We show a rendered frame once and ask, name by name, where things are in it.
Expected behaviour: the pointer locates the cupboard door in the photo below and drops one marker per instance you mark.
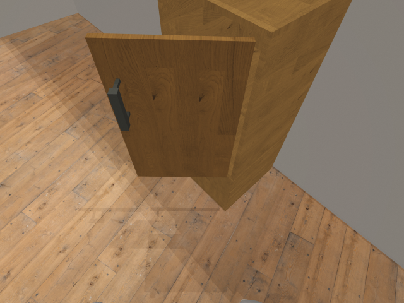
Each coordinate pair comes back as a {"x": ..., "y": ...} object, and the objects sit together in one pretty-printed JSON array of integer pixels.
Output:
[{"x": 184, "y": 94}]

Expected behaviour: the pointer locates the handle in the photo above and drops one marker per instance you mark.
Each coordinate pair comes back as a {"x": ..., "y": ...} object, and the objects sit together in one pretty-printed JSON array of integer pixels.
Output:
[{"x": 118, "y": 107}]

